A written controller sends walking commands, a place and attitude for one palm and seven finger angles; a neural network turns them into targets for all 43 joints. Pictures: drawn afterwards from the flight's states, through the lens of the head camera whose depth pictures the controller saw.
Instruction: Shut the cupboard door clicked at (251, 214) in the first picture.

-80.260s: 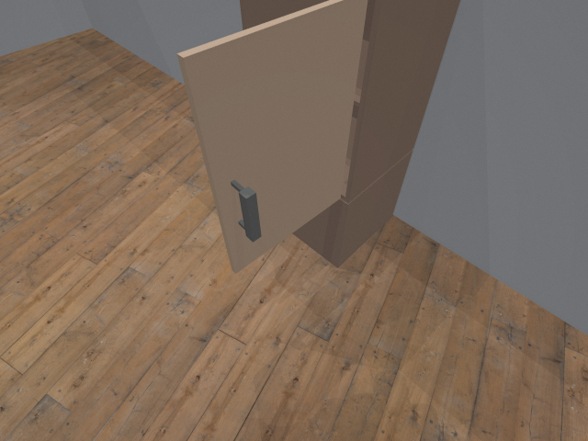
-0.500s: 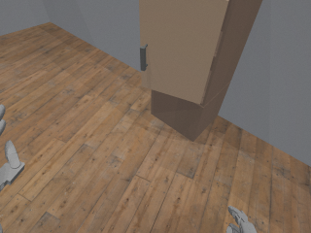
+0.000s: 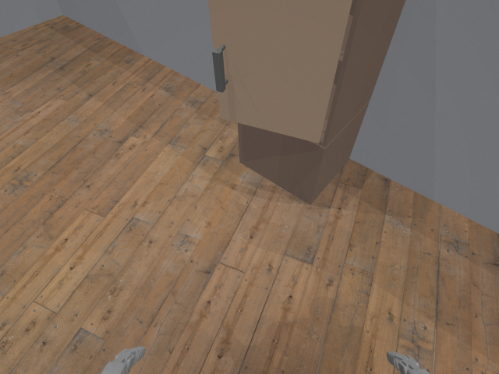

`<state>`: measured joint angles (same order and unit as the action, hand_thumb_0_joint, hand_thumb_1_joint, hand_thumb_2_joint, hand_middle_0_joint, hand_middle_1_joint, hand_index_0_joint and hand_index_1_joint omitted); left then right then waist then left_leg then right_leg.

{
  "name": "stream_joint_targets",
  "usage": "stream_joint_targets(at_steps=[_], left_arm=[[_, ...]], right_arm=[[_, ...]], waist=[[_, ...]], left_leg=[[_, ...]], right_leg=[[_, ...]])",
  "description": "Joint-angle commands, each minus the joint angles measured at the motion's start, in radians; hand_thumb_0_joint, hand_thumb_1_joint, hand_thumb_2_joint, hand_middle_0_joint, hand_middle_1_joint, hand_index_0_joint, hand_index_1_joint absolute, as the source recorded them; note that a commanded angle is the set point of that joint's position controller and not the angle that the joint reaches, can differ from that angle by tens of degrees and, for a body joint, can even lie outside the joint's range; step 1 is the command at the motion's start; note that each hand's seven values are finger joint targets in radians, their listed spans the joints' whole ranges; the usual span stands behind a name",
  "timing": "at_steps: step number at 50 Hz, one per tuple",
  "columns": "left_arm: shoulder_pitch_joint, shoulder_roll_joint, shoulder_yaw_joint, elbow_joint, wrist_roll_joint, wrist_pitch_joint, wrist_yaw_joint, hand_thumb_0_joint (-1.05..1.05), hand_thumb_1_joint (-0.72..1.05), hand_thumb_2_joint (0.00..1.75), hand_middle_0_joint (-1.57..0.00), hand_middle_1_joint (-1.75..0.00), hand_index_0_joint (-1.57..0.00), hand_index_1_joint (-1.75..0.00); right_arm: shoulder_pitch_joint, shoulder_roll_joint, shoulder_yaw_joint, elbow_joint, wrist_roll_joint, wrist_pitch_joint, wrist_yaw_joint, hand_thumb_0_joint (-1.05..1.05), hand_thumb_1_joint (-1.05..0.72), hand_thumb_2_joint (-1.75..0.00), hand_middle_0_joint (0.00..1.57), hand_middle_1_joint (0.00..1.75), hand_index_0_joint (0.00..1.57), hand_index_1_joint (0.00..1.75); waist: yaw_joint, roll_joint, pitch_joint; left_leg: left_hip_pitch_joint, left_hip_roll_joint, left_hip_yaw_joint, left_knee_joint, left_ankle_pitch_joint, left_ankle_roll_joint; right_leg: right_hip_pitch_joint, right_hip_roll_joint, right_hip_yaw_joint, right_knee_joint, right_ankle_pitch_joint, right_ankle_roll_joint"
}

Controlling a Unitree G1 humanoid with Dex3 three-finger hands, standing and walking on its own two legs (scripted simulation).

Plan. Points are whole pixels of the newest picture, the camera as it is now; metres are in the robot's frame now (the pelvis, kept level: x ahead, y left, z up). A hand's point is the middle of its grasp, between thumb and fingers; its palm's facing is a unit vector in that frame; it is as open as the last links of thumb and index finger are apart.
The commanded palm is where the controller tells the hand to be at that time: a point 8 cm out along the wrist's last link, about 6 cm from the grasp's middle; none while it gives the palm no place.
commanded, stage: let the arm hang, fingers relaxed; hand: left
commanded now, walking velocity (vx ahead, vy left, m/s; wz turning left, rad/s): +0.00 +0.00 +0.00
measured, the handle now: (222, 68) +1.05 +0.13 -0.09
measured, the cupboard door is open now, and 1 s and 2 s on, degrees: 18 18 18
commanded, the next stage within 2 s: look to check the result in 0.84 s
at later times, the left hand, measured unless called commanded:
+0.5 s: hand out of the picture +0.02 +0.21 -0.15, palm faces +0.02 -0.96 -0.28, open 7.4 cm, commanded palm none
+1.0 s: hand out of the picture +0.05 +0.19 -0.16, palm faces +0.00 -0.97 -0.24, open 7.4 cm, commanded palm none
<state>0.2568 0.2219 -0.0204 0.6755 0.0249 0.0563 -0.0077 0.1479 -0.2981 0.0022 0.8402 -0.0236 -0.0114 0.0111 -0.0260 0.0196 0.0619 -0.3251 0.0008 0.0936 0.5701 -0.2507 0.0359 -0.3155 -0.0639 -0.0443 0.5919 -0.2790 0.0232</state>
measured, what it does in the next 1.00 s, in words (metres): stands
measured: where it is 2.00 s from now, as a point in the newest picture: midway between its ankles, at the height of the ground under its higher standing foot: outside the picture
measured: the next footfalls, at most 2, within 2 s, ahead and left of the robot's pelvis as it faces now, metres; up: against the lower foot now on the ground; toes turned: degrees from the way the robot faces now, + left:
none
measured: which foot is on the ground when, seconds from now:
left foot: down 0.00-1.00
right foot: down 0.00-1.00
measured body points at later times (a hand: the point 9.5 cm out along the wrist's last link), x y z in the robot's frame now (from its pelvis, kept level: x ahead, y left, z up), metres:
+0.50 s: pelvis +0.01 -0.01 +0.01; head +0.01 -0.02 +0.46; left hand +0.02 +0.26 -0.13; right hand +0.03 -0.25 -0.15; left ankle +0.03 +0.10 -0.73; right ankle +0.02 -0.14 -0.73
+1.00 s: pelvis +0.02 -0.01 +0.02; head +0.03 -0.01 +0.47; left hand +0.05 +0.25 -0.14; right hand +0.05 -0.27 -0.14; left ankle +0.03 +0.10 -0.73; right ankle +0.02 -0.14 -0.73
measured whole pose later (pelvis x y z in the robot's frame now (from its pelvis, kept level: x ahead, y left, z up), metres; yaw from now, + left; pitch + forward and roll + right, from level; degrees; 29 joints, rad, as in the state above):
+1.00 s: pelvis +0.02 -0.01 +0.02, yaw +0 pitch -2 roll +0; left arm 0.21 0.23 0.02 1.13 0.02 0.00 0.01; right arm 0.21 -0.24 -0.01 1.12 -0.02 0.00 -0.02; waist 0.00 0.00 0.04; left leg -0.16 0.02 0.09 0.38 -0.19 0.02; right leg -0.14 -0.03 -0.05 0.37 -0.20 0.01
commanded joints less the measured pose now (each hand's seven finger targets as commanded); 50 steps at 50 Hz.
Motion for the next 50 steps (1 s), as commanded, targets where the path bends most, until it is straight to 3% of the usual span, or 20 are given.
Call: stream_joint_targets(at_steps=[1,6,14,21,37,50], left_arm=[[0.008,0.166,0.060,0.035,-0.004,-0.051,0.027,0.00,0.90,0.90,-0.20,-0.30,-0.20,-0.30],[0.034,0.143,0.070,0.189,-0.005,-0.058,0.028,0.00,0.90,0.90,-0.20,-0.30,-0.20,-0.30],[0.016,0.145,0.061,0.329,-0.008,-0.065,0.025,0.00,0.90,0.90,-0.20,-0.30,-0.20,-0.30],[0.013,0.143,0.063,0.379,-0.008,-0.066,0.028,0.00,0.90,0.90,-0.20,-0.30,-0.20,-0.30],[-0.003,0.150,0.067,0.398,-0.008,-0.071,0.029,0.00,0.90,0.90,-0.20,-0.30,-0.20,-0.30],[-0.037,0.171,0.070,0.405,-0.009,-0.079,0.026,0.00,0.90,0.90,-0.20,-0.30,-0.20,-0.30]], right_arm=[[0.016,-0.098,-0.025,-0.022,-0.001,0.004,-0.008,0.00,-0.90,-0.90,0.20,0.30,0.20,0.30],[0.041,-0.067,-0.031,0.057,0.001,0.013,-0.020,0.00,-0.90,-0.90,0.20,0.30,0.20,0.30],[0.107,-0.063,-0.040,0.153,0.006,0.019,-0.030,0.00,-0.90,-0.90,0.20,0.30,0.20,0.30],[0.126,-0.062,-0.041,0.201,0.006,0.012,-0.032,0.00,-0.90,-0.90,0.20,0.30,0.20,0.30],[0.096,-0.064,-0.038,0.230,0.009,-0.002,-0.035,0.00,-0.90,-0.90,0.20,0.30,0.20,0.30],[0.058,-0.101,-0.043,0.227,0.009,-0.009,-0.038,0.00,-0.90,-0.90,0.20,0.30,0.20,0.30]], waist=[[0.021,0.007,-0.152],[0.028,0.129,-0.117],[0.015,-0.013,-0.003],[0.019,-0.079,0.003],[0.031,-0.003,-0.007],[0.024,-0.011,-0.042]], left_leg=[[0.086,0.095,-0.142,-0.145,0.148,-0.006],[0.080,0.095,-0.134,-0.181,0.045,-0.007],[0.099,0.099,-0.130,-0.218,-0.033,-0.010],[0.125,0.105,-0.123,-0.242,-0.010,-0.004],[0.132,0.114,-0.126,-0.281,0.069,-0.008],[0.183,0.123,-0.131,-0.280,0.153,-0.007]], right_leg=[[0.089,-0.040,0.090,-0.124,0.084,-0.061],[0.119,-0.036,0.086,-0.190,0.067,-0.069],[0.056,-0.046,0.104,-0.291,-0.035,-0.075],[0.058,-0.044,0.096,-0.298,-0.028,-0.068],[0.130,-0.041,0.082,-0.281,0.097,-0.061],[0.166,-0.051,0.079,-0.292,0.167,-0.062]])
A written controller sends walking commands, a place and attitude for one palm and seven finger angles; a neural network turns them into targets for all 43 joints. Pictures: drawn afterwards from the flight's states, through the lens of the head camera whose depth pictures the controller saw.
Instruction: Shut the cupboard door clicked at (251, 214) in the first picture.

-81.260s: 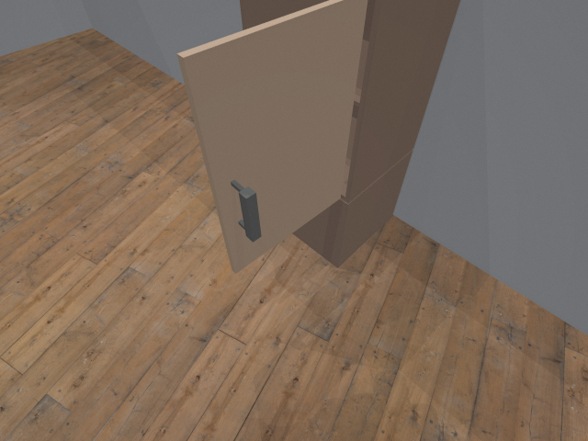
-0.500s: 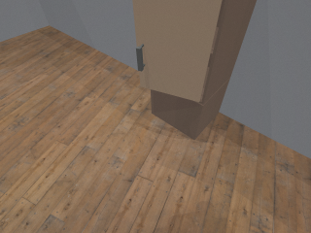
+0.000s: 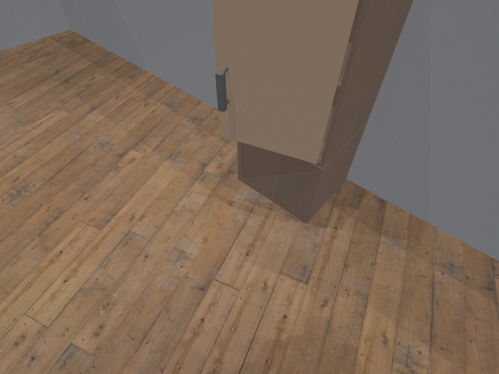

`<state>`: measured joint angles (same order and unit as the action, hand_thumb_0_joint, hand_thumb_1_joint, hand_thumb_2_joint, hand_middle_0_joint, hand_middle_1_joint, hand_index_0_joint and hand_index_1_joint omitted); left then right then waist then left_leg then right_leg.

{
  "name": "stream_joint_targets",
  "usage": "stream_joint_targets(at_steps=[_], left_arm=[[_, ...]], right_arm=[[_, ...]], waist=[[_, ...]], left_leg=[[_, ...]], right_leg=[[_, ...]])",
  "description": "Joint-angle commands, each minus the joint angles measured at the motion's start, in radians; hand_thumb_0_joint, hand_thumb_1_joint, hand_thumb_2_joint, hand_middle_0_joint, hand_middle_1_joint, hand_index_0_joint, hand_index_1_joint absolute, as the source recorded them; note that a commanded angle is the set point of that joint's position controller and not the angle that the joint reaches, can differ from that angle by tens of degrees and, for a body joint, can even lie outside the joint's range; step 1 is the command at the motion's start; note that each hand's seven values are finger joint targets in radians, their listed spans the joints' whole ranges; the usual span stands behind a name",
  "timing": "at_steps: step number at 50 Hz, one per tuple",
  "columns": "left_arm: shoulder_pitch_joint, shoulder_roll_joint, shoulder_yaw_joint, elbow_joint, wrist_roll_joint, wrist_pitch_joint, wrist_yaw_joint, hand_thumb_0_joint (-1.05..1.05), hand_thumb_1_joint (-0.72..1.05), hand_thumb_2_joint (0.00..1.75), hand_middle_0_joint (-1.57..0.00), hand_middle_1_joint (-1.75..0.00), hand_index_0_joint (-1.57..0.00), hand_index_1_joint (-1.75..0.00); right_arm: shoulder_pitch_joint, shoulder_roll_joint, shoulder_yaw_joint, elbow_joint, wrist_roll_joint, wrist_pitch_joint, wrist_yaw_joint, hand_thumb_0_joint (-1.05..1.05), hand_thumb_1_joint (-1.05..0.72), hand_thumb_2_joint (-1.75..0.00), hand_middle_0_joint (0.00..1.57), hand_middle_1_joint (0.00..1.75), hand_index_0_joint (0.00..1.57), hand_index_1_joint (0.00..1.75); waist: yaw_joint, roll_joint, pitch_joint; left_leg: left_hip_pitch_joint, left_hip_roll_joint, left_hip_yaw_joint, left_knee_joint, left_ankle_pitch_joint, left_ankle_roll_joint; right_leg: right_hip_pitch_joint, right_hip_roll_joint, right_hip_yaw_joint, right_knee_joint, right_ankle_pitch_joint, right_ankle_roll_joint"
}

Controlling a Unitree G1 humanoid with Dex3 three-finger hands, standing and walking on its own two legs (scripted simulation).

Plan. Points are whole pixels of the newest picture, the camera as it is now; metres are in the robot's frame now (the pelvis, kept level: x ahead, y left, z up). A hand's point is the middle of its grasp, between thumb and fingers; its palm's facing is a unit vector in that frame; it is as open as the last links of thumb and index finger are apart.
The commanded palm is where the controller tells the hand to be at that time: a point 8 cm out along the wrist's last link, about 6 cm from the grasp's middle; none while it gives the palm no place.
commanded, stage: look to check the result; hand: left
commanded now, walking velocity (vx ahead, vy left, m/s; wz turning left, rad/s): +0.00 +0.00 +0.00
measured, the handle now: (224, 89) +1.03 +0.15 -0.11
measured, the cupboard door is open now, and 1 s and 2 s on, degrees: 18 18 18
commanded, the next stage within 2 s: walk to a spot facing it in 0.46 s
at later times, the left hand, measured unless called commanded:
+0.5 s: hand out of the picture +0.07 +0.23 -0.16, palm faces +0.01 -0.95 -0.31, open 7.4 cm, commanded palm none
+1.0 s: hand out of the picture +0.02 +0.22 -0.21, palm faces +0.21 -0.95 -0.22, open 7.4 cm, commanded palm none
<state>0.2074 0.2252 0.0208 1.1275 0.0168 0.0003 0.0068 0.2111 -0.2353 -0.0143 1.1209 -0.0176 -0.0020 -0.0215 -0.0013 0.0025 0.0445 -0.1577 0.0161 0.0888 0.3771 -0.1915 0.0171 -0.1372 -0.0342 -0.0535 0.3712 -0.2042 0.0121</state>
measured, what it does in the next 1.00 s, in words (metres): stands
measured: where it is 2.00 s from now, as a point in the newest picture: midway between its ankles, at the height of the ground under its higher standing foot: outside the picture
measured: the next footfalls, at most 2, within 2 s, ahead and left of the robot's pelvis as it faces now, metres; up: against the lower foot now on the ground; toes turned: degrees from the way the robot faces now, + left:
right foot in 1.38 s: +0.10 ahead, -0.11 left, +0.00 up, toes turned +24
left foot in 1.84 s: +0.12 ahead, +0.24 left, +0.00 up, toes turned +52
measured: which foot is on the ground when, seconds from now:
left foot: down 0.00-1.00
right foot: down 0.00-0.98, up 1.00-1.00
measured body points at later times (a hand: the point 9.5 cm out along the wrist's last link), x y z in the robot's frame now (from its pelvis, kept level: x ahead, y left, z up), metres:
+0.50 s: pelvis +0.02 -0.01 +0.00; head +0.03 -0.01 +0.45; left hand +0.07 +0.28 -0.14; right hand +0.09 -0.29 -0.14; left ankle +0.01 +0.11 -0.75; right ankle +0.00 -0.13 -0.75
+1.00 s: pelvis +0.00 +0.01 -0.03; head +0.04 +0.04 +0.42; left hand +0.01 +0.27 -0.19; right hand +0.09 -0.23 -0.17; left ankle +0.01 +0.12 -0.75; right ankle +0.00 -0.13 -0.74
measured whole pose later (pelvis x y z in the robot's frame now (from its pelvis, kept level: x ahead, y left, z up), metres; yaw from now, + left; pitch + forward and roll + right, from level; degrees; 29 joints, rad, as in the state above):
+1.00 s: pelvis +0.00 +0.01 -0.03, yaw +12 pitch -2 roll -1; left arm 0.18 0.22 0.06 0.99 0.02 0.05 0.02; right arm 0.22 -0.20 -0.04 1.00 -0.02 0.04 0.01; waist -0.02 -0.02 0.12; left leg -0.34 0.02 0.05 0.68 -0.28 0.00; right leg -0.24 -0.14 -0.21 0.73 -0.46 0.05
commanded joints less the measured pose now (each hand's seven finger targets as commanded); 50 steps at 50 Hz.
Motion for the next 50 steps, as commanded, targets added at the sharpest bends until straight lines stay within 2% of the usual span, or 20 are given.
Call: stream_joint_targets(at_steps=[1,9,17,26,30,31,33,35,37,39,41,42,43,44,45,46,47,48,49,50], left_arm=[[0.011,0.172,0.030,-0.046,-0.002,-0.024,0.011,0.00,0.90,0.90,-0.20,-0.30,-0.20,-0.30],[-0.020,0.203,0.030,-0.047,-0.001,-0.024,0.009,0.00,0.90,0.90,-0.20,-0.30,-0.20,-0.30],[-0.036,0.234,0.031,-0.054,0.000,-0.029,0.007,0.00,0.90,0.90,-0.20,-0.30,-0.20,-0.30],[-0.060,0.254,0.030,-0.057,-0.003,-0.033,0.007,0.00,0.90,0.90,-0.20,-0.30,-0.20,-0.30],[-0.069,0.259,0.033,-0.062,-0.003,-0.031,0.007,0.00,0.90,0.90,-0.20,-0.30,-0.20,-0.30],[-0.062,0.244,0.033,-0.063,-0.004,-0.026,0.010,0.00,0.90,0.90,-0.20,-0.30,-0.20,-0.30],[-0.027,0.180,0.024,-0.059,-0.006,-0.009,0.017,0.00,0.90,0.90,-0.20,-0.30,-0.20,-0.30],[-0.003,0.178,0.030,-0.069,-0.006,0.003,0.021,0.00,0.90,0.90,-0.20,-0.30,-0.20,-0.30],[0.014,0.197,0.044,-0.085,-0.003,0.008,0.024,0.00,0.90,0.90,-0.20,-0.30,-0.20,-0.30],[0.028,0.218,0.059,-0.107,0.000,0.013,0.027,0.00,0.90,0.90,-0.20,-0.30,-0.20,-0.30],[0.035,0.223,0.069,-0.132,0.007,0.014,0.030,0.00,0.90,0.90,-0.20,-0.30,-0.20,-0.30],[0.022,0.221,0.072,-0.145,0.015,0.014,0.035,0.00,0.90,0.90,-0.20,-0.30,-0.20,-0.30],[-0.005,0.212,0.074,-0.164,0.020,0.013,0.037,0.00,0.90,0.90,-0.20,-0.30,-0.20,-0.30],[-0.043,0.211,0.077,-0.186,0.022,0.012,0.037,0.00,0.90,0.90,-0.20,-0.30,-0.20,-0.30],[-0.065,0.213,0.080,-0.199,0.022,0.012,0.033,0.00,0.90,0.90,-0.20,-0.30,-0.20,-0.30],[-0.069,0.212,0.081,-0.211,0.018,0.014,0.030,0.00,0.90,0.90,-0.20,-0.30,-0.20,-0.30],[-0.071,0.196,0.081,-0.218,0.011,0.017,0.028,0.00,0.90,0.90,-0.20,-0.30,-0.20,-0.30],[-0.033,0.156,0.076,-0.225,0.001,0.026,0.024,0.00,0.90,0.90,-0.20,-0.30,-0.20,-0.30],[-0.035,0.093,0.063,-0.257,-0.005,0.036,0.023,0.00,0.90,0.90,-0.20,-0.30,-0.20,-0.30],[-0.078,0.114,0.064,-0.279,0.004,0.044,0.027,0.00,0.90,0.90,-0.20,-0.30,-0.20,-0.30]], right_arm=[[-0.008,-0.171,-0.027,-0.054,0.003,-0.019,-0.006,0.00,-0.90,-0.90,0.20,0.30,0.20,0.30],[-0.044,-0.200,-0.029,-0.056,0.005,-0.018,-0.003,0.00,-0.90,-0.90,0.20,0.30,0.20,0.30],[-0.076,-0.231,-0.029,-0.062,0.006,-0.019,0.000,0.00,-0.90,-0.90,0.20,0.30,0.20,0.30],[-0.095,-0.249,-0.027,-0.062,0.004,-0.023,0.000,0.00,-0.90,-0.90,0.20,0.30,0.20,0.30],[-0.096,-0.254,-0.026,-0.066,0.004,-0.021,0.001,0.00,-0.90,-0.90,0.20,0.30,0.20,0.30],[-0.092,-0.235,-0.023,-0.067,0.004,-0.017,0.002,0.00,-0.90,-0.90,0.20,0.30,0.20,0.30],[-0.060,-0.158,-0.009,-0.065,0.003,-0.002,0.004,0.00,-0.90,-0.90,0.20,0.30,0.20,0.30],[-0.044,-0.148,-0.012,-0.073,0.003,0.010,0.006,0.00,-0.90,-0.90,0.20,0.30,0.20,0.30],[-0.043,-0.151,-0.020,-0.095,0.005,0.019,0.007,0.00,-0.90,-0.90,0.20,0.30,0.20,0.30],[-0.042,-0.134,-0.030,-0.114,0.004,0.028,0.010,0.00,-0.90,-0.90,0.20,0.30,0.20,0.30],[-0.058,-0.116,-0.042,-0.149,0.001,0.041,0.010,0.00,-0.90,-0.90,0.20,0.30,0.20,0.30],[-0.053,-0.117,-0.049,-0.163,0.003,0.045,0.009,0.00,-0.90,-0.90,0.20,0.30,0.20,0.30],[-0.048,-0.102,-0.051,-0.166,0.005,0.047,0.013,0.00,-0.90,-0.90,0.20,0.30,0.20,0.30],[-0.031,-0.089,-0.053,-0.175,0.008,0.047,0.020,0.00,-0.90,-0.90,0.20,0.30,0.20,0.30],[-0.010,-0.081,-0.054,-0.179,0.010,0.046,0.026,0.00,-0.90,-0.90,0.20,0.30,0.20,0.30],[0.018,-0.074,-0.053,-0.178,0.008,0.044,0.031,0.00,-0.90,-0.90,0.20,0.30,0.20,0.30],[0.064,-0.085,-0.054,-0.169,0.005,0.038,0.034,0.00,-0.90,-0.90,0.20,0.30,0.20,0.30],[0.119,-0.140,-0.064,-0.161,-0.004,0.030,0.033,0.00,-0.90,-0.90,0.20,0.30,0.20,0.30],[0.166,-0.236,-0.091,-0.161,-0.013,0.026,0.021,0.00,-0.90,-0.90,0.20,0.30,0.20,0.30],[0.195,-0.256,-0.096,-0.149,-0.016,0.032,0.011,0.00,-0.90,-0.90,0.20,0.30,0.20,0.30]], waist=[[-0.001,0.010,-0.037],[-0.003,0.001,-0.017],[0.000,-0.025,-0.041],[-0.002,0.007,-0.073],[-0.002,0.006,-0.058],[-0.001,0.006,-0.057],[0.002,0.008,-0.048],[0.009,0.010,-0.039],[0.016,-0.026,-0.053],[0.024,-0.102,-0.054],[0.036,-0.206,-0.021],[0.033,-0.213,-0.019],[0.020,-0.198,0.002],[-0.006,-0.182,0.014],[-0.022,-0.167,0.015],[-0.034,-0.145,-0.001],[-0.056,-0.087,-0.023],[-0.068,0.152,-0.040],[-0.083,0.411,-0.036],[-0.097,0.296,-0.061]], left_leg=[[0.025,0.108,-0.124,-0.084,0.101,0.011],[0.031,0.114,-0.125,-0.101,0.099,0.008],[0.057,0.116,-0.128,-0.100,0.134,0.009],[0.080,0.118,-0.125,-0.097,0.202,0.002],[0.064,0.117,-0.130,-0.094,0.218,0.000],[0.053,0.114,-0.130,-0.079,0.239,-0.003],[0.022,0.108,-0.124,-0.045,0.267,-0.014],[-0.021,0.096,-0.127,-0.002,0.281,-0.017],[-0.069,0.076,-0.123,0.066,0.275,-0.021],[-0.142,0.035,-0.086,0.196,0.171,-0.034],[-0.238,0.008,-0.059,0.440,-0.253,-0.041],[-0.262,0.017,-0.073,0.540,-0.336,-0.037],[-0.262,0.042,-0.085,0.576,-0.369,-0.037],[-0.241,0.065,-0.092,0.525,-0.365,-0.040],[-0.217,0.067,-0.071,0.436,-0.316,-0.043],[-0.172,0.056,-0.044,0.332,-0.208,-0.046],[-0.072,0.051,-0.046,0.194,-0.047,-0.042],[0.004,0.120,-0.215,0.039,0.190,-0.005],[0.024,0.338,-0.561,-0.085,0.428,0.108],[-0.011,0.381,-0.582,-0.094,0.317,0.168]], right_leg=[[-0.008,-0.081,0.089,-0.071,0.099,-0.051],[-0.007,-0.084,0.089,-0.086,0.099,-0.049],[0.008,-0.092,0.089,-0.095,0.136,-0.050],[0.049,-0.101,0.089,-0.091,0.221,-0.053],[0.059,-0.104,0.076,-0.083,0.230,-0.050],[0.060,-0.109,0.063,-0.065,0.242,-0.046],[0.054,-0.118,0.035,-0.020,0.247,-0.032],[0.054,-0.129,0.022,0.022,0.251,-0.034],[0.071,-0.157,0.024,0.042,0.281,-0.056],[0.093,-0.241,0.064,0.027,0.319,-0.112],[0.076,-0.346,0.109,-0.013,0.408,-0.204],[0.056,-0.385,0.109,-0.013,0.438,-0.231],[0.015,-0.394,0.074,-0.008,0.429,-0.231],[-0.012,-0.382,0.026,0.024,0.434,-0.207],[-0.022,-0.360,-0.022,0.069,0.433,-0.172],[-0.032,-0.332,-0.058,0.123,0.393,-0.134],[-0.084,-0.292,-0.096,0.220,0.301,-0.083],[-0.205,-0.189,-0.141,0.406,0.036,-0.014],[-0.392,-0.047,-0.108,0.630,-0.476,0.058],[-0.382,-0.047,0.033,0.743,-0.459,0.025]])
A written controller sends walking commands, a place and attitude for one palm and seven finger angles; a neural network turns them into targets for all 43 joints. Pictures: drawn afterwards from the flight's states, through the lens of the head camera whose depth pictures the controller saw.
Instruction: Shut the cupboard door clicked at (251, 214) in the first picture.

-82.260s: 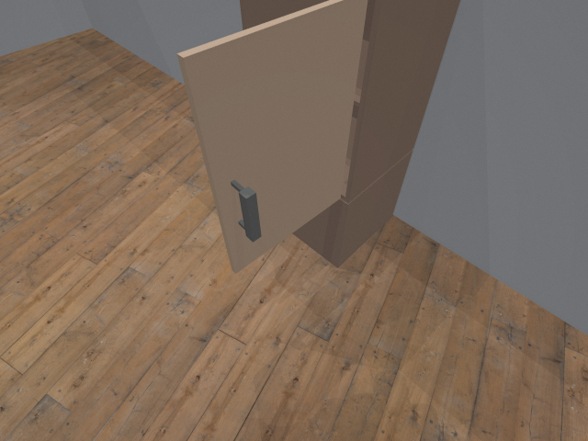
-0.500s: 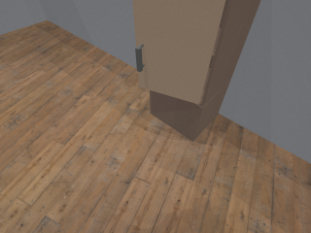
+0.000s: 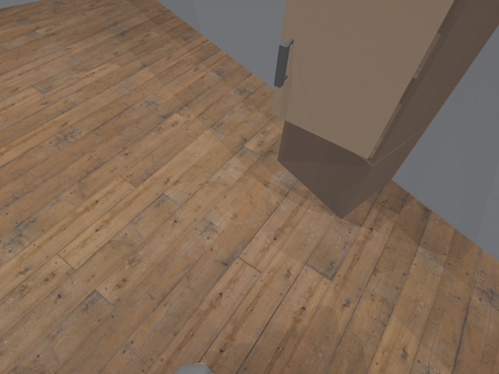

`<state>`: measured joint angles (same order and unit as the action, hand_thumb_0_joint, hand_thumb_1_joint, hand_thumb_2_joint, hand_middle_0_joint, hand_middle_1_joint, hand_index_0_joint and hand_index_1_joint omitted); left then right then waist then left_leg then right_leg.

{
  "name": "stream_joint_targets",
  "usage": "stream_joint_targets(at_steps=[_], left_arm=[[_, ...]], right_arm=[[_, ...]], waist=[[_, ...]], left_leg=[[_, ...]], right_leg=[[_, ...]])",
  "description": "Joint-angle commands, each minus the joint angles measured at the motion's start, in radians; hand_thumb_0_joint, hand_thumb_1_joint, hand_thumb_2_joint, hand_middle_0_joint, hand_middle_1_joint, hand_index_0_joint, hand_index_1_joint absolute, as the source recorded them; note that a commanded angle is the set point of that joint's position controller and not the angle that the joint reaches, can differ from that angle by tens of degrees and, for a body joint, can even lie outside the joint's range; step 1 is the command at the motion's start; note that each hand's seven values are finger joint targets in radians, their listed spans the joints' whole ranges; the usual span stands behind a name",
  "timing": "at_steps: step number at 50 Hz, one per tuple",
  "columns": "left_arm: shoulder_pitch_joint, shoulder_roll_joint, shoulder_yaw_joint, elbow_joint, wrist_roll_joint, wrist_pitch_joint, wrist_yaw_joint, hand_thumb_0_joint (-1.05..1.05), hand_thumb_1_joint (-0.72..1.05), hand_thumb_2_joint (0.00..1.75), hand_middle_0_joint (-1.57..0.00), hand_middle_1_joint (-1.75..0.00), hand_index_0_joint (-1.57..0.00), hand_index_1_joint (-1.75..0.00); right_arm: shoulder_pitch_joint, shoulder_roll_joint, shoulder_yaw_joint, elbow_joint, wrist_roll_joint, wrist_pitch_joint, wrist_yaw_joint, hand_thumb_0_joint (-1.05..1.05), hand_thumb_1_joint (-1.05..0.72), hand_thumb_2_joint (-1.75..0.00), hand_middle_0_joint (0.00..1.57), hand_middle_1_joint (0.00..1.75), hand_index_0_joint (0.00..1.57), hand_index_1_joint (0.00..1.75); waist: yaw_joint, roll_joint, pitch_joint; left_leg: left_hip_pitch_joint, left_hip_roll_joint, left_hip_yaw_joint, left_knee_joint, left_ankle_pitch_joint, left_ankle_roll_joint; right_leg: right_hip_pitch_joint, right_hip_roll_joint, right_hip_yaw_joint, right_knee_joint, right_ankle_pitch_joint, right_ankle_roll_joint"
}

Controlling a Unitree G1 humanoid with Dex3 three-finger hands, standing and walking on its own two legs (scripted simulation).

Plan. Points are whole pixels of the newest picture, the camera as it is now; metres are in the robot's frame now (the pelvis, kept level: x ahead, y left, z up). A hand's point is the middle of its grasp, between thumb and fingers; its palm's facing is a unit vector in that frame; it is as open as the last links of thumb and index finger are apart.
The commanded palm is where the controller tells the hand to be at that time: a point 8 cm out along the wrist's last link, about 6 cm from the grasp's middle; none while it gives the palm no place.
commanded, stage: walk to a spot facing it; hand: left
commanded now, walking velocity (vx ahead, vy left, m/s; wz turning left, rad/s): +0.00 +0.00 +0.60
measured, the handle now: (284, 63) +1.03 -0.09 -0.08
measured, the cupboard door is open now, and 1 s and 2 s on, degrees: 18 18 18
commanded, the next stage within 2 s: turn to face it in 1.06 s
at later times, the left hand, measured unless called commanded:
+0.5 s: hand out of the picture +0.03 +0.18 -0.12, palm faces +0.32 -0.91 -0.28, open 7.4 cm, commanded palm none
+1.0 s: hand out of the picture +0.01 +0.24 -0.16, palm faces +0.60 -0.76 -0.24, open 7.4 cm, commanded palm none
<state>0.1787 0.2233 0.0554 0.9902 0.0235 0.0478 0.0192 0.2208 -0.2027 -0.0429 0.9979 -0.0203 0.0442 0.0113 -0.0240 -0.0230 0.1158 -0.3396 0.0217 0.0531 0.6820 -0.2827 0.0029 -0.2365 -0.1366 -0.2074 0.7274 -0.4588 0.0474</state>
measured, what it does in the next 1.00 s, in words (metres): walks ahead, turning left: right foot, then left foot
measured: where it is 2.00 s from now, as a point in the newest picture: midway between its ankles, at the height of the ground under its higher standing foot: (192, 340)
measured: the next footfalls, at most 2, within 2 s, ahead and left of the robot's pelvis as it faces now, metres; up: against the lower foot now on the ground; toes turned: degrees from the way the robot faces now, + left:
right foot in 0.38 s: +0.06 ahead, -0.14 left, +0.00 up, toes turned +11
left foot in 0.84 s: +0.16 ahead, +0.20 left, +0.00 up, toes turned +40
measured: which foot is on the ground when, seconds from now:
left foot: down 0.00-0.38, up 0.40-0.82, down 0.84-1.00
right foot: up 0.00-0.36, down 0.38-0.84, up 0.86-1.00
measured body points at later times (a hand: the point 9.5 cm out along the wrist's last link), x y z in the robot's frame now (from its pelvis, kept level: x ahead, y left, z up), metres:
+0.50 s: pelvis +0.02 -0.03 +0.02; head +0.04 -0.05 +0.47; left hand +0.02 +0.23 -0.10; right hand +0.13 -0.28 -0.13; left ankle +0.01 +0.10 -0.63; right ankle +0.02 -0.15 -0.72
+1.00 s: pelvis +0.15 +0.09 +0.01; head +0.18 +0.11 +0.46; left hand -0.02 +0.28 -0.14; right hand +0.38 -0.04 -0.13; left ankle +0.13 +0.17 -0.72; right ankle +0.18 -0.06 -0.63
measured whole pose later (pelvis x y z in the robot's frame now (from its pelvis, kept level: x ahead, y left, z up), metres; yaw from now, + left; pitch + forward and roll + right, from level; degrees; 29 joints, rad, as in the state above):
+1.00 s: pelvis +0.15 +0.09 +0.01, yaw +34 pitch -1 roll +1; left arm 0.34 0.20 0.07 1.01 0.03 0.00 -0.01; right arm 0.13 -0.20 -0.03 0.91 -0.03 -0.05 0.00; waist 0.04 -0.02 0.11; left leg -0.31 -0.02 0.14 0.59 -0.27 0.06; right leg -0.46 -0.16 -0.07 1.21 -0.39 0.03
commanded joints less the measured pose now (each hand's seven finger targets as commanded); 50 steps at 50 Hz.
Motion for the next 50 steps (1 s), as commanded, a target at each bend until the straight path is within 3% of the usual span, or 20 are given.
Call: stream_joint_targets(at_steps=[1,7,13,16,17,18,19,20,22,24,26,36,38,40,41,42,43,44,47,50], left_arm=[[-0.040,0.117,0.036,-0.144,-0.004,-0.005,0.010,0.00,0.90,0.90,-0.20,-0.30,-0.20,-0.30],[-0.020,0.078,0.039,-0.120,-0.002,-0.031,-0.010,0.00,0.90,0.90,-0.20,-0.30,-0.20,-0.30],[-0.044,0.069,0.032,-0.155,0.002,-0.045,-0.023,0.00,0.90,0.90,-0.20,-0.30,-0.20,-0.30],[0.052,0.074,0.036,-0.130,0.000,-0.047,-0.027,0.00,0.90,0.90,-0.20,-0.30,-0.20,-0.30],[0.139,0.091,0.043,-0.107,0.001,-0.052,-0.028,0.00,0.90,0.90,-0.20,-0.30,-0.20,-0.30],[0.235,0.133,0.058,-0.085,0.010,-0.059,-0.021,0.00,0.90,0.90,-0.20,-0.30,-0.20,-0.30],[0.276,0.224,0.074,-0.089,0.028,-0.063,-0.004,0.00,0.90,0.90,-0.20,-0.30,-0.20,-0.30],[0.207,0.220,0.056,-0.107,0.007,-0.062,0.004,0.00,0.90,0.90,-0.20,-0.30,-0.20,-0.30],[0.062,0.190,0.063,-0.146,0.001,-0.077,0.004,0.00,0.90,0.90,-0.20,-0.30,-0.20,-0.30],[0.015,0.112,0.038,-0.141,0.000,-0.101,-0.001,0.00,0.90,0.90,-0.20,-0.30,-0.20,-0.30],[0.083,0.092,0.033,-0.115,-0.002,-0.114,-0.004,0.00,0.90,0.90,-0.20,-0.30,-0.20,-0.30],[0.312,0.117,0.039,-0.023,0.011,-0.124,0.003,0.00,0.90,0.90,-0.20,-0.30,-0.20,-0.30],[0.294,0.147,0.043,-0.027,0.011,-0.126,-0.001,0.00,0.90,0.90,-0.20,-0.30,-0.20,-0.30],[0.262,0.175,0.046,-0.032,0.000,-0.125,-0.006,0.00,0.90,0.90,-0.20,-0.30,-0.20,-0.30],[0.246,0.161,0.044,-0.048,-0.006,-0.125,-0.015,0.00,0.90,0.90,-0.20,-0.30,-0.20,-0.30],[0.249,0.086,0.033,-0.086,-0.014,-0.119,-0.031,0.00,0.90,0.90,-0.20,-0.30,-0.20,-0.30],[0.124,0.098,0.022,-0.143,-0.011,-0.114,-0.026,0.00,0.90,0.90,-0.20,-0.30,-0.20,-0.30],[0.066,0.094,0.027,-0.161,-0.011,-0.114,-0.019,0.00,0.90,0.90,-0.20,-0.30,-0.20,-0.30],[0.152,0.049,0.027,-0.076,0.007,-0.095,-0.028,0.00,0.90,0.90,-0.20,-0.30,-0.20,-0.30],[0.207,-0.003,0.020,-0.045,0.011,-0.069,-0.030,0.00,0.90,0.90,-0.20,-0.30,-0.20,-0.30]], right_arm=[[0.137,-0.272,-0.064,-0.048,-0.015,-0.014,-0.023,0.00,-0.90,-0.90,0.20,0.30,0.20,0.30],[0.076,-0.199,-0.047,-0.092,-0.014,-0.037,-0.040,0.00,-0.90,-0.90,0.20,0.30,0.20,0.30],[0.102,-0.213,-0.065,-0.080,-0.018,-0.034,-0.027,0.00,-0.90,-0.90,0.20,0.30,0.20,0.30],[0.040,-0.215,-0.071,-0.098,-0.018,-0.027,-0.022,0.00,-0.90,-0.90,0.20,0.30,0.20,0.30],[-0.002,-0.207,-0.071,-0.108,-0.012,-0.027,-0.021,0.00,-0.90,-0.90,0.20,0.30,0.20,0.30],[-0.042,-0.157,-0.066,-0.128,-0.005,-0.027,-0.018,0.00,-0.90,-0.90,0.20,0.30,0.20,0.30],[-0.041,-0.071,-0.048,-0.153,0.008,-0.035,-0.016,0.00,-0.90,-0.90,0.20,0.30,0.20,0.30],[-0.084,-0.116,-0.058,-0.166,-0.010,-0.038,-0.011,0.00,-0.90,-0.90,0.20,0.30,0.20,0.30],[0.000,-0.105,-0.066,-0.149,-0.018,-0.018,0.007,0.00,-0.90,-0.90,0.20,0.30,0.20,0.30],[-0.001,-0.103,-0.062,-0.122,-0.024,-0.014,0.027,0.00,-0.90,-0.90,0.20,0.30,0.20,0.30],[-0.001,-0.074,-0.054,-0.121,-0.013,-0.017,0.036,0.00,-0.90,-0.90,0.20,0.30,0.20,0.30],[-0.256,-0.042,-0.011,-0.203,-0.011,-0.040,0.054,0.00,-0.90,-0.90,0.20,0.30,0.20,0.30],[-0.185,-0.056,-0.013,-0.189,-0.010,-0.052,0.048,0.00,-0.90,-0.90,0.20,0.30,0.20,0.30],[0.017,-0.101,-0.026,-0.135,-0.015,-0.061,0.036,0.00,-0.90,-0.90,0.20,0.30,0.20,0.30],[0.168,-0.175,-0.046,-0.100,-0.017,-0.064,0.024,0.00,-0.90,-0.90,0.20,0.30,0.20,0.30],[0.290,-0.327,-0.083,-0.070,-0.024,-0.070,0.012,0.00,-0.90,-0.90,0.20,0.30,0.20,0.30],[0.338,-0.353,-0.089,-0.055,-0.004,-0.066,-0.006,0.00,-0.90,-0.90,0.20,0.30,0.20,0.30],[0.282,-0.325,-0.078,-0.057,-0.003,-0.064,-0.014,0.00,-0.90,-0.90,0.20,0.30,0.20,0.30],[0.054,-0.167,-0.025,-0.108,-0.007,-0.095,-0.029,0.00,-0.90,-0.90,0.20,0.30,0.20,0.30],[0.037,-0.122,-0.009,-0.085,-0.006,-0.106,-0.033,0.00,-0.90,-0.90,0.20,0.30,0.20,0.30]], waist=[[-0.042,0.223,-0.128],[-0.011,0.096,-0.192],[-0.030,0.182,-0.155],[0.019,0.199,-0.120],[0.069,0.171,-0.134],[0.120,0.031,-0.130],[0.143,-0.299,-0.138],[0.108,-0.239,-0.021],[0.004,-0.122,-0.007],[-0.027,-0.108,0.047],[-0.014,-0.117,0.015],[0.089,-0.138,-0.005],[0.053,-0.155,-0.046],[-0.050,-0.113,-0.164],[-0.130,-0.016,-0.278],[-0.162,0.297,-0.374],[-0.188,0.213,-0.397],[-0.150,0.080,-0.276],[-0.026,0.127,-0.113],[0.025,0.104,-0.069]], left_leg=[[0.104,0.333,-0.491,-0.421,0.139,0.185],[0.188,0.203,-0.434,-0.400,0.031,0.156],[0.155,0.169,-0.516,-0.432,-0.230,0.175],[-0.026,0.109,-0.498,-0.424,-0.320,0.141],[-0.143,0.067,-0.458,-0.368,-0.337,0.119],[-0.353,-0.011,-0.363,-0.205,-0.367,0.068],[-0.561,-0.132,-0.137,0.146,-0.338,0.000],[-0.546,-0.073,-0.149,0.389,-0.262,-0.003],[-0.452,-0.015,-0.149,0.559,-0.123,-0.012],[-0.416,0.030,-0.117,0.576,0.020,-0.033],[-0.405,0.021,-0.072,0.546,0.087,-0.040],[-0.372,0.041,0.063,0.073,0.006,0.008],[-0.205,-0.010,0.114,-0.007,-0.048,0.042],[0.138,-0.078,0.151,-0.111,0.015,0.072],[0.441,-0.001,0.052,-0.152,0.070,0.104],[0.695,0.328,-0.451,-0.210,0.134,0.218],[0.719,0.416,-0.590,-0.318,0.259,0.286],[0.576,0.429,-0.510,-0.348,0.220,0.285],[0.192,0.291,-0.277,-0.405,0.081,0.183],[0.092,0.234,-0.185,-0.450,0.140,0.185]], right_leg=[[-0.265,0.040,0.207,0.412,-0.121,-0.024],[-0.311,0.064,0.230,0.317,0.072,0.004],[-0.254,0.115,0.187,0.067,0.016,-0.005],[-0.034,0.162,0.140,-0.111,0.048,-0.016],[0.143,0.166,0.138,-0.236,0.100,-0.022],[0.344,0.075,0.235,-0.378,0.020,-0.050],[0.437,-0.243,0.604,-0.557,-0.261,-0.134],[0.192,-0.368,0.727,-0.638,-0.365,-0.170],[0.029,-0.334,0.634,-0.659,-0.379,-0.171],[-0.014,-0.212,0.366,-0.614,-0.088,-0.128],[0.069,-0.147,0.186,-0.566,0.167,-0.107],[0.365,-0.223,0.023,-0.428,0.707,-0.130],[0.342,-0.234,-0.012,-0.328,0.914,-0.129],[0.218,-0.195,-0.087,-0.070,0.972,-0.092],[0.018,-0.169,-0.087,0.157,0.746,-0.062],[-0.354,0.008,-0.052,0.501,-0.028,-0.003],[-0.482,0.033,0.107,0.630,-0.124,-0.019],[-0.498,-0.011,0.157,0.668,-0.063,-0.031],[-0.364,-0.063,0.201,0.529,0.082,-0.028],[-0.296,-0.031,0.178,0.385,0.146,-0.019]])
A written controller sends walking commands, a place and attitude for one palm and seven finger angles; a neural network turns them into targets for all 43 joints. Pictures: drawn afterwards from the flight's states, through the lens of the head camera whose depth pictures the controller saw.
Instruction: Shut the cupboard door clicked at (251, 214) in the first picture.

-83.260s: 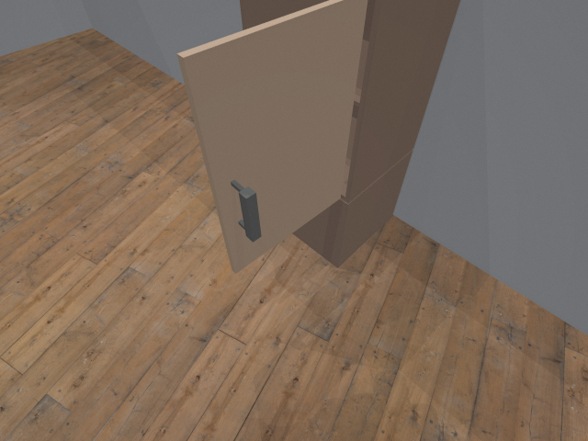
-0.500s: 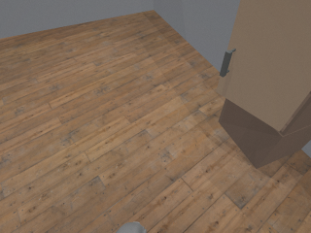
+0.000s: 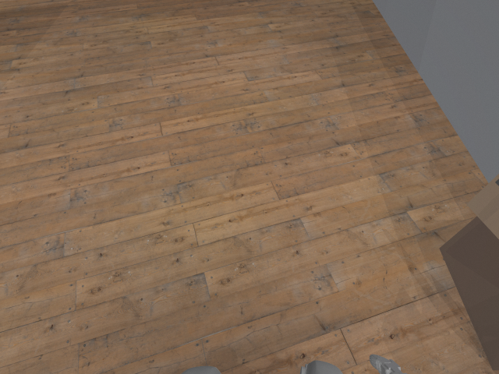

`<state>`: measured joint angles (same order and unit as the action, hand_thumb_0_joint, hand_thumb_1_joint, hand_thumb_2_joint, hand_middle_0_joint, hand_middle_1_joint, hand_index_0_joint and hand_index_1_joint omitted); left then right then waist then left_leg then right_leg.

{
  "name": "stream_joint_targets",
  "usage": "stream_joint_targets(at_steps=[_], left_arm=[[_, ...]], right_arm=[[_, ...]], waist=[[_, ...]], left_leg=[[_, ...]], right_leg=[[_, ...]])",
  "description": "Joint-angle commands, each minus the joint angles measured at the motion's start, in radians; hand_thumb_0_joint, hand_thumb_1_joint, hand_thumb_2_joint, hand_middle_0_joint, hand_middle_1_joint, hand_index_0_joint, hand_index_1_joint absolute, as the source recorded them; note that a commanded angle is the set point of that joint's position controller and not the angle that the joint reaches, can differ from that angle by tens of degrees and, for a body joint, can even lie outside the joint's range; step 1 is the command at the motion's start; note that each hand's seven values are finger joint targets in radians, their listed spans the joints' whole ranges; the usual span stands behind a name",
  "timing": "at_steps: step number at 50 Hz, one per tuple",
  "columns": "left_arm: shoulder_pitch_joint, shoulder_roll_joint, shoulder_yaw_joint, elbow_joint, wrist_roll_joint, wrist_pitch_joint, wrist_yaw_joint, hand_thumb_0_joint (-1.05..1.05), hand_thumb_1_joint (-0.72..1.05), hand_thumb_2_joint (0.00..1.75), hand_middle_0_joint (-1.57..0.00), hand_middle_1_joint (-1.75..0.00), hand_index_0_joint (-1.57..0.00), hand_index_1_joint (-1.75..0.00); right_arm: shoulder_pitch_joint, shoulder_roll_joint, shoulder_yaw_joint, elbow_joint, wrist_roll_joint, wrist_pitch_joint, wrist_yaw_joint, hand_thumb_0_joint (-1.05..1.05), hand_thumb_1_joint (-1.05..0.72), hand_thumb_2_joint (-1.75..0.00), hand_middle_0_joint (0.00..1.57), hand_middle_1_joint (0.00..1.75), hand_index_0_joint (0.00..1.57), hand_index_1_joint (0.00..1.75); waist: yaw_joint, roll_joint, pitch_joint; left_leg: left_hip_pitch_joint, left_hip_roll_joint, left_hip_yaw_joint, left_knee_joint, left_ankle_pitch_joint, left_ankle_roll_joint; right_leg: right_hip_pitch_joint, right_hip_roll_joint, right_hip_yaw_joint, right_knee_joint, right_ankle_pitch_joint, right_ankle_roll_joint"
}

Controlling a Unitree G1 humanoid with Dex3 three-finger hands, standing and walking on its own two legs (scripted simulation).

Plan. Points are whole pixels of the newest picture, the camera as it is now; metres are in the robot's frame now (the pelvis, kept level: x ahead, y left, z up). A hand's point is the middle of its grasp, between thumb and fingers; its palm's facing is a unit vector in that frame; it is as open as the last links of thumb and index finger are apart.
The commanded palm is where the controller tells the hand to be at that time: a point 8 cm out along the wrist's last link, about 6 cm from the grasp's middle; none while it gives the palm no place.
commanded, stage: walk to a spot facing it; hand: left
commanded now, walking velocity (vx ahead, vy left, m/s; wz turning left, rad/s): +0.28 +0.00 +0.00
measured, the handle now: out of the picture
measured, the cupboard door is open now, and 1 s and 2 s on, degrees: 18 18 18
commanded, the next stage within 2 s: turn to face it in 0.06 s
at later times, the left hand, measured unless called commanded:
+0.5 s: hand (190, 316) +0.23 +0.14 -0.15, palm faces -0.05 -0.97 -0.23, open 7.2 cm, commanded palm none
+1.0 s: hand (182, 245) +0.38 +0.19 -0.15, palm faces -0.34 -0.92 -0.22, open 7.4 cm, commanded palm none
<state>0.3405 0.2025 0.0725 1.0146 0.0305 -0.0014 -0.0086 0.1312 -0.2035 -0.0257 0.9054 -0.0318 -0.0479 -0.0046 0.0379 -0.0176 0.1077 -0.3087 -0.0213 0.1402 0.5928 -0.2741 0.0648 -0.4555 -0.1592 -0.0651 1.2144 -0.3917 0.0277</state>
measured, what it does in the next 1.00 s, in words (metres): walks ahead, turning right: right foot, then left foot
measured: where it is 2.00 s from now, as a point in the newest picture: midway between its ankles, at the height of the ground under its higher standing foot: (252, 364)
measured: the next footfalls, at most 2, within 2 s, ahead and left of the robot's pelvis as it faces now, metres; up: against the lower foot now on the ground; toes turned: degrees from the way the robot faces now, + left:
right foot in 0.26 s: +0.24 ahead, -0.14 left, +0.00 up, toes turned -7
left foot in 0.70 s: +0.27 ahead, +0.10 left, +0.00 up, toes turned -12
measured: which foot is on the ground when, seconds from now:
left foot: down 0.00-0.28, up 0.30-0.68, down 0.70-1.00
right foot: up 0.00-0.24, down 0.26-0.70, up 0.72-1.00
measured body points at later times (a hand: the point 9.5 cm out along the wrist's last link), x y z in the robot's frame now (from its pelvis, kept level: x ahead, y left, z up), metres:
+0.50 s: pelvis +0.16 -0.04 +0.02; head +0.22 -0.06 +0.46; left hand +0.23 +0.19 -0.13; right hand +0.18 -0.28 -0.14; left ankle +0.14 +0.10 -0.65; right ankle +0.20 -0.13 -0.72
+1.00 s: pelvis +0.21 +0.02 +0.02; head +0.26 +0.03 +0.47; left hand +0.39 +0.24 -0.13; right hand +0.18 -0.24 -0.11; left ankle +0.24 +0.10 -0.72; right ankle +0.12 -0.12 -0.64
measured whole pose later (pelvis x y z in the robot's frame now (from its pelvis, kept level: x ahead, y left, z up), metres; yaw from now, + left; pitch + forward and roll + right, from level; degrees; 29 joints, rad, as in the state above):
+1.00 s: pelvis +0.21 +0.02 +0.02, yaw -25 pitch +1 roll -2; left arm 0.18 0.27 0.12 0.90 0.03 0.09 -0.03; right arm 0.20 -0.18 -0.03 0.91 -0.03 0.00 -0.04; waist 0.02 -0.02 0.07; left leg -0.20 0.10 0.21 0.47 -0.27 0.03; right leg -0.49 -0.04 -0.01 1.08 -0.37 0.07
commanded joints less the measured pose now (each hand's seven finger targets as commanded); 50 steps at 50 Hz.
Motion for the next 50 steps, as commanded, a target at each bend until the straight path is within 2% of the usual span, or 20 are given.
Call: stream_joint_targets(at_steps=[1,8,11,12,13,14,15,16,18,21,23,30,33,34,35,36,37,40,43,50], left_arm=[[0.039,0.015,0.000,-0.072,0.002,-0.013,-0.003,0.00,0.90,0.90,-0.20,-0.30,-0.20,-0.30],[-0.085,0.026,0.001,-0.116,0.000,-0.012,-0.011,0.00,0.90,0.90,-0.20,-0.30,-0.20,-0.30],[-0.029,0.033,0.002,-0.088,-0.002,-0.013,-0.005,0.00,0.90,0.90,-0.20,-0.30,-0.20,-0.30],[0.034,0.057,0.008,-0.068,-0.002,-0.021,-0.001,0.00,0.90,0.90,-0.20,-0.30,-0.20,-0.30],[0.115,0.107,0.018,-0.045,0.003,-0.033,0.005,0.00,0.90,0.90,-0.20,-0.30,-0.20,-0.30],[0.170,0.179,0.033,-0.029,0.007,-0.044,0.010,0.00,0.90,0.90,-0.20,-0.30,-0.20,-0.30],[0.185,0.192,0.027,-0.027,-0.013,-0.046,0.015,0.00,0.90,0.90,-0.20,-0.30,-0.20,-0.30],[0.110,0.167,0.029,-0.037,-0.013,-0.048,0.025,0.00,0.90,0.90,-0.20,-0.30,-0.20,-0.30],[-0.012,0.124,0.023,-0.073,-0.013,-0.028,0.036,0.00,0.90,0.90,-0.20,-0.30,-0.20,-0.30],[-0.061,0.102,0.029,-0.093,-0.008,-0.028,0.037,0.00,0.90,0.90,-0.20,-0.30,-0.20,-0.30],[-0.063,0.112,0.033,-0.093,-0.006,-0.023,0.036,0.00,0.90,0.90,-0.20,-0.30,-0.20,-0.30],[-0.085,0.153,0.053,-0.113,-0.001,0.005,0.025,0.00,0.90,0.90,-0.20,-0.30,-0.20,-0.30],[-0.141,0.145,0.056,-0.134,-0.011,0.020,0.021,0.00,0.90,0.90,-0.20,-0.30,-0.20,-0.30],[-0.141,0.106,0.046,-0.151,-0.018,0.026,0.017,0.00,0.90,0.90,-0.20,-0.30,-0.20,-0.30],[-0.129,0.059,0.037,-0.171,-0.026,0.030,0.006,0.00,0.90,0.90,-0.20,-0.30,-0.20,-0.30],[-0.170,0.089,0.040,-0.186,-0.014,0.034,0.003,0.00,0.90,0.90,-0.20,-0.30,-0.20,-0.30],[-0.158,0.105,0.046,-0.185,-0.007,0.038,-0.002,0.00,0.90,0.90,-0.20,-0.30,-0.20,-0.30],[-0.106,0.107,0.058,-0.153,-0.003,0.052,-0.018,0.00,0.90,0.90,-0.20,-0.30,-0.20,-0.30],[-0.114,0.090,0.050,-0.163,-0.006,0.061,-0.026,0.00,0.90,0.90,-0.20,-0.30,-0.20,-0.30],[-0.224,0.076,0.032,-0.217,-0.007,0.061,-0.029,0.00,0.90,0.90,-0.20,-0.30,-0.20,-0.30]], right_arm=[[0.120,-0.123,-0.028,0.013,0.007,-0.013,-0.016,0.00,-0.90,-0.90,0.20,0.30,0.20,0.30],[0.156,-0.108,-0.039,0.073,0.005,-0.008,-0.016,0.00,-0.90,-0.90,0.20,0.30,0.20,0.30],[0.163,-0.110,-0.039,0.094,0.004,0.001,-0.020,0.00,-0.90,-0.90,0.20,0.30,0.20,0.30],[0.175,-0.101,-0.038,0.105,0.007,0.003,-0.019,0.00,-0.90,-0.90,0.20,0.30,0.20,0.30],[0.197,-0.074,-0.035,0.106,0.012,0.003,-0.017,0.00,-0.90,-0.90,0.20,0.30,0.20,0.30],[0.250,-0.031,-0.033,0.096,0.019,0.000,-0.012,0.00,-0.90,-0.90,0.20,0.30,0.20,0.30],[0.244,-0.045,-0.031,0.087,0.020,0.012,-0.019,0.00,-0.90,-0.90,0.20,0.30,0.20,0.30],[0.233,-0.060,-0.032,0.088,0.019,0.021,-0.023,0.00,-0.90,-0.90,0.20,0.30,0.20,0.30],[0.158,-0.053,-0.032,0.085,0.023,0.031,-0.023,0.00,-0.90,-0.90,0.20,0.30,0.20,0.30],[0.158,-0.016,-0.027,0.078,0.014,0.059,-0.021,0.00,-0.90,-0.90,0.20,0.30,0.20,0.30],[0.161,-0.014,-0.028,0.066,0.012,0.067,-0.019,0.00,-0.90,-0.90,0.20,0.30,0.20,0.30],[0.075,-0.043,-0.032,-0.012,0.023,0.058,-0.029,0.00,-0.90,-0.90,0.20,0.30,0.20,0.30],[0.159,-0.067,-0.035,0.001,0.027,0.043,-0.036,0.00,-0.90,-0.90,0.20,0.30,0.20,0.30],[0.178,-0.119,-0.044,0.004,0.020,0.034,-0.040,0.00,-0.90,-0.90,0.20,0.30,0.20,0.30],[0.175,-0.220,-0.062,-0.018,0.005,0.033,-0.042,0.00,-0.90,-0.90,0.20,0.30,0.20,0.30],[0.175,-0.237,-0.066,-0.029,0.000,0.044,-0.047,0.00,-0.90,-0.90,0.20,0.30,0.20,0.30],[0.118,-0.205,-0.054,-0.043,0.000,0.044,-0.047,0.00,-0.90,-0.90,0.20,0.30,0.20,0.30],[0.033,-0.160,-0.036,-0.078,-0.002,0.039,-0.051,0.00,-0.90,-0.90,0.20,0.30,0.20,0.30],[0.065,-0.151,-0.038,-0.072,0.003,0.035,-0.047,0.00,-0.90,-0.90,0.20,0.30,0.20,0.30],[0.162,-0.179,-0.057,-0.029,0.000,0.037,-0.039,0.00,-0.90,-0.90,0.20,0.30,0.20,0.30]], waist=[[-0.027,0.099,-0.048],[-0.024,0.074,0.009],[0.003,0.078,-0.012],[0.026,0.045,-0.037],[0.055,-0.074,-0.102],[0.048,-0.276,-0.157],[0.043,-0.282,-0.196],[0.016,-0.327,-0.196],[-0.009,-0.121,-0.139],[-0.042,-0.036,-0.166],[-0.043,-0.041,-0.186],[-0.021,-0.135,-0.183],[-0.076,-0.115,-0.186],[-0.082,0.024,-0.181],[-0.081,0.316,-0.156],[-0.097,0.279,-0.116],[-0.058,0.200,-0.085],[-0.010,0.162,-0.086],[-0.022,0.157,-0.110],[-0.074,0.194,-0.131]], left_leg=[[0.046,0.276,-0.261,-0.378,0.106,0.133],[0.025,0.249,-0.211,-0.362,0.082,0.118],[0.055,0.228,-0.139,-0.235,0.171,0.067],[0.063,0.193,-0.097,-0.134,0.199,0.035],[0.000,0.127,-0.050,0.058,0.134,-0.004],[-0.152,-0.012,0.026,0.341,-0.168,-0.051],[-0.170,-0.005,-0.059,0.517,-0.376,-0.064],[-0.209,0.032,-0.132,0.582,-0.320,-0.068],[-0.204,0.075,-0.150,0.582,-0.202,-0.085],[-0.153,0.080,-0.133,0.502,-0.126,-0.107],[-0.155,0.073,-0.127,0.443,-0.097,-0.117],[-0.080,0.048,-0.130,0.147,-0.119,-0.123],[0.173,0.049,-0.128,-0.127,0.051,-0.117],[0.268,0.159,-0.224,-0.247,0.045,-0.089],[0.294,0.408,-0.484,-0.340,0.099,0.006],[0.194,0.508,-0.519,-0.360,0.151,0.091],[0.139,0.478,-0.452,-0.351,0.194,0.108],[0.122,0.363,-0.243,-0.302,0.346,0.063],[0.177,0.323,-0.147,-0.283,0.393,0.044],[0.307,0.380,-0.072,-0.225,0.534,0.068]], right_leg=[[-0.071,-0.010,0.034,-0.158,0.098,0.003],[0.048,0.049,-0.006,-0.503,0.244,0.000],[0.184,0.104,-0.034,-0.618,0.277,-0.024],[0.259,0.110,-0.004,-0.673,0.314,-0.039],[0.389,0.034,0.135,-0.714,0.442,-0.082],[0.517,-0.175,0.424,-0.824,0.650,-0.200],[0.509,-0.254,0.533,-0.901,0.723,-0.277],[0.491,-0.213,0.530,-0.915,0.725,-0.280],[0.373,-0.149,0.376,-0.902,0.711,-0.255],[0.286,-0.085,0.266,-0.901,0.691,-0.218],[0.298,-0.061,0.264,-0.904,0.641,-0.209],[0.275,-0.042,0.373,-0.863,0.521,-0.216],[0.102,0.019,0.356,-0.786,0.375,-0.138],[-0.010,0.113,0.287,-0.700,0.211,-0.090],[-0.159,0.245,0.139,-0.485,-0.108,-0.028],[-0.146,0.207,0.107,-0.277,-0.219,-0.012],[-0.130,0.172,0.126,-0.177,-0.162,-0.004],[-0.119,0.150,0.103,-0.018,-0.046,0.023],[-0.127,0.141,0.072,-0.021,0.026,0.040],[-0.108,0.108,0.014,-0.258,-0.012,0.035]])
